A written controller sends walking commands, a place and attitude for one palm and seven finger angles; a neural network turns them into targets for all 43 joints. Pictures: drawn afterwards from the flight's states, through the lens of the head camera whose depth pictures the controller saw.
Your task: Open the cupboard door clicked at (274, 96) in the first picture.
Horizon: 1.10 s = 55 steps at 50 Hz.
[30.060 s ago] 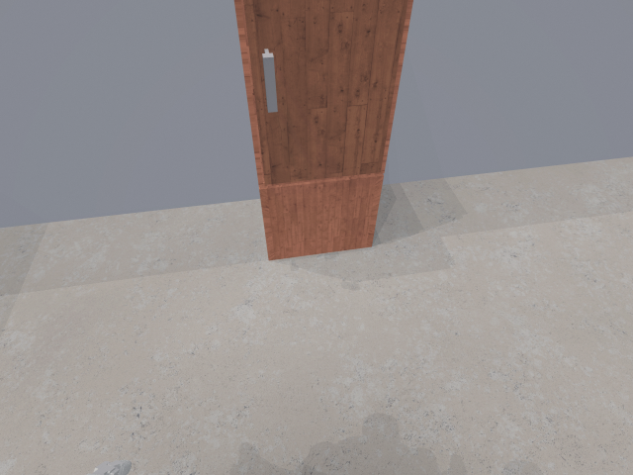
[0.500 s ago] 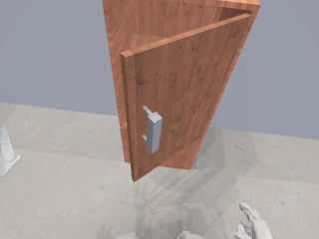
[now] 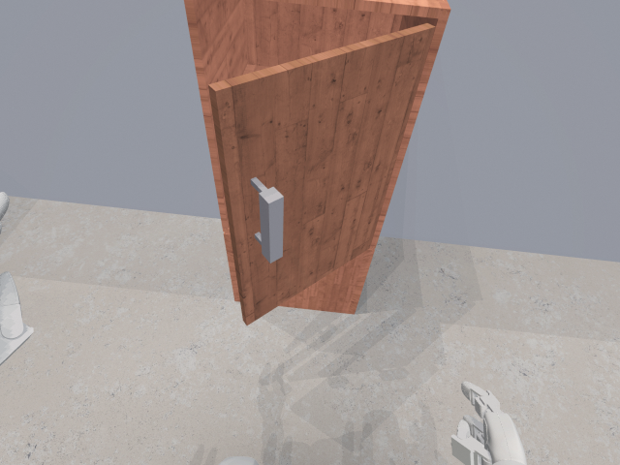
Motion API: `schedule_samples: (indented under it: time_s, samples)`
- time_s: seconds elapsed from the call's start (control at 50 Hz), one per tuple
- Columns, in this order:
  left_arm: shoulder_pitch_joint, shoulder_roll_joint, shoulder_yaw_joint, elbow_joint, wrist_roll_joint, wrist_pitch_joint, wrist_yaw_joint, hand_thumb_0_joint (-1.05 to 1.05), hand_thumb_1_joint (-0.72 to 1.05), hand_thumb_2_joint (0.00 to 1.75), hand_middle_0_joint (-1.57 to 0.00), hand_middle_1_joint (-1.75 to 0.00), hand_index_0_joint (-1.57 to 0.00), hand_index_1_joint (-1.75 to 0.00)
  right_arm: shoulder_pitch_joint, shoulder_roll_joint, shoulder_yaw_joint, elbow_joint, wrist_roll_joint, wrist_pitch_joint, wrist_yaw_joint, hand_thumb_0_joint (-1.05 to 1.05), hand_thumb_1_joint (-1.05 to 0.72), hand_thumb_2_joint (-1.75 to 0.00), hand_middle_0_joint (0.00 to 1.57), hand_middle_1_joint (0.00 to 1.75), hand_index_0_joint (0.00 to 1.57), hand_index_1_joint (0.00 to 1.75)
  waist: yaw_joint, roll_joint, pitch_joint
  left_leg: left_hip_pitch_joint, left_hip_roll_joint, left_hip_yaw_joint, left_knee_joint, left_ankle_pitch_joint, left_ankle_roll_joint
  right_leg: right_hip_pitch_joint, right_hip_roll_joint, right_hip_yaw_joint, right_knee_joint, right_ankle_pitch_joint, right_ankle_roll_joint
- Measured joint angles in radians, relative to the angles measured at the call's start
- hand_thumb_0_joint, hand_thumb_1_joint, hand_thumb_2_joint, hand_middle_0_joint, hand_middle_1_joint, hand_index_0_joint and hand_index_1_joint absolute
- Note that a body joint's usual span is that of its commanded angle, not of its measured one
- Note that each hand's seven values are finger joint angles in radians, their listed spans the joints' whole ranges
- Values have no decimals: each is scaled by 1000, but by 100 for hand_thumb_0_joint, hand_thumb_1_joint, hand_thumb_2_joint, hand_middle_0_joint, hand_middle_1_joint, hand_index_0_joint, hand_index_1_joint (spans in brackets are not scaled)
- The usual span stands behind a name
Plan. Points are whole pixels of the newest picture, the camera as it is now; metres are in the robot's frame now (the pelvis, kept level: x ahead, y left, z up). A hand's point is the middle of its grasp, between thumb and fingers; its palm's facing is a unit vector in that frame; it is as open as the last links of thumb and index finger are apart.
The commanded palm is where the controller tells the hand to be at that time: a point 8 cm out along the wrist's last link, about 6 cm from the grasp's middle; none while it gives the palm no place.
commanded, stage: step back with the hand held close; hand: left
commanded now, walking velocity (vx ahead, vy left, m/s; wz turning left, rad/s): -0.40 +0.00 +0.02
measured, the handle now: (264, 219) +0.48 +0.11 +0.02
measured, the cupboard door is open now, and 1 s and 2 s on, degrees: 43 43 43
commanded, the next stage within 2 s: stop stepping back and stand still in 0.08 s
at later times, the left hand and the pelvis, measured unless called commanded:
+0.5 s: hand out of the picture +0.06 +0.27 +0.16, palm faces +0.46 -0.77 -0.45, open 7.4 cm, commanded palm -0.01 +0.30 +0.18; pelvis -0.14 +0.00 +0.00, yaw +1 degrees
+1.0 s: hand out of the picture +0.06 +0.26 +0.16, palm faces +0.41 -0.77 -0.50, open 7.4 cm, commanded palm -0.01 +0.30 +0.18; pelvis -0.14 +0.00 -0.01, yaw +1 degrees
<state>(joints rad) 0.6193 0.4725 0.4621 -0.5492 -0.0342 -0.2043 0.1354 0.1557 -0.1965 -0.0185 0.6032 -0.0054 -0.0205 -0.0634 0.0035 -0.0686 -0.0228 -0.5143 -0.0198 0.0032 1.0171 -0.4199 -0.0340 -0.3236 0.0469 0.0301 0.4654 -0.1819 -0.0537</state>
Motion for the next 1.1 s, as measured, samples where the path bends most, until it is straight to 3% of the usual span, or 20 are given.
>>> schedule_samples:
  time_s: [0.08,0.14,0.2,0.24,0.28,0.36,0.42,0.48,0.54,0.6,0.66,0.78,0.88,0.92,0.96,1.02,1.1]
  samples:
    - [-79,-42,-28,43,10,20,30,1,89,90,-21,-30,-21,-31,-5,-36,-5,6,1,-4,-28,1,-90,-89,20,30,20,30,-2,11,12,143,23,0,-209,-24,14,-35,-14,-23,-43,63,15]
    - [-101,-57,-57,15,11,26,30,1,89,90,-21,-30,-21,-31,-8,-62,-10,-10,4,-8,-32,1,-90,-89,20,30,20,30,-21,45,32,257,51,-15,-478,76,34,-89,-8,-67,-39,97,32]
    - [-91,-12,-41,-16,15,13,16,1,89,90,-21,-30,-21,-31,-8,-12,-19,-2,4,-14,-24,1,-90,-89,20,30,20,30,-17,-18,74,239,16,-8,-491,106,44,-132,-30,-36,72,20,62]
    - [-46,5,-15,-44,11,11,8,2,89,90,-21,-30,-21,-31,23,21,-8,-6,-8,-41,-11,1,-90,-89,20,30,20,30,-12,-23,61,230,26,-7,-504,133,43,-152,-9,-31,241,-126,70]
    - [-11,11,7,-85,7,12,8,2,89,90,-21,-30,-21,-31,59,45,6,-8,-12,-77,-1,1,-90,-89,20,30,20,30,-5,-10,43,230,42,-11,-527,159,39,-131,3,-43,343,-191,75]
    - [21,-7,24,-111,-5,4,24,2,89,90,-21,-30,-21,-31,94,76,44,10,-3,-116,14,1,-90,-89,20,30,20,30,12,6,4,239,56,11,-569,200,32,14,-13,-64,219,-215,89]
    - [-20,-26,5,-30,-8,19,30,1,89,90,-21,-30,-21,-31,88,81,70,26,-6,-115,10,1,-90,-89,20,30,20,30,10,15,-20,223,50,30,-569,219,25,134,-28,-75,47,-202,83]
    - [-85,-59,-29,77,-6,48,26,1,89,90,-20,-30,-20,-31,63,63,74,44,-14,-94,7,1,-90,-89,20,30,21,30,0,52,-21,178,60,30,-501,169,24,164,-12,-78,-22,-137,11]
    - [-107,-81,-75,117,-11,74,14,1,89,90,-21,-30,-20,-31,71,33,58,70,-10,-74,8,1,-90,-89,21,30,21,30,-3,63,-32,113,49,10,-275,71,34,162,-5,-81,-17,-131,-10]
    - [-81,-92,-90,102,-8,56,6,1,89,90,-21,-30,-21,-31,97,3,39,88,-7,-66,5,1,-90,-89,20,30,21,30,-6,34,-49,73,36,20,-110,68,34,171,-14,-73,-31,-124,-13]
    - [-61,-88,-82,76,1,25,7,2,89,90,-21,-30,-21,-31,122,-29,17,85,-5,-69,-9,1,-90,-89,20,30,20,30,-12,15,-51,94,50,46,-173,84,44,177,-17,-75,-41,-119,-13]
    - [-78,-68,-45,43,-4,-16,26,1,89,90,-21,-30,-21,-31,138,-79,-24,61,-3,-92,-33,1,-90,-89,20,30,20,30,-18,27,-12,231,57,69,-484,157,62,156,-16,-94,57,-181,8]
    - [-90,-48,-15,68,-2,-4,26,1,89,90,-21,-30,-21,-31,98,-34,-13,38,-9,-119,-24,1,-90,-89,20,30,20,30,-21,11,22,245,32,97,-470,148,53,89,-47,-61,204,-255,54]
    - [-92,-39,-15,67,0,0,22,1,89,90,-21,-30,-20,-31,85,-9,6,29,-8,-131,-15,1,-90,-89,20,30,20,30,-23,19,36,250,32,94,-470,150,51,85,-49,-68,165,-228,59]
    - [-84,-38,-23,62,2,-1,16,1,89,90,-21,-30,-20,-31,73,9,27,23,-4,-133,-4,1,-90,-89,20,30,20,30,-26,39,50,250,42,85,-454,143,43,104,-41,-83,116,-143,39]
    - [-49,-57,-46,57,-2,-7,1,1,89,90,-21,-30,-21,-31,66,23,45,25,0,-118,13,1,-90,-89,20,30,20,30,-27,82,34,234,63,64,-437,136,34,117,-16,-98,78,-143,5]
    - [-17,-73,-56,63,-3,-16,-5,1,89,90,-21,-30,-21,-31,64,24,49,37,4,-92,16,1,-90,-89,20,30,20,30,-3,96,18,217,49,23,-381,93,36,127,-5,-89,39,-129,3]
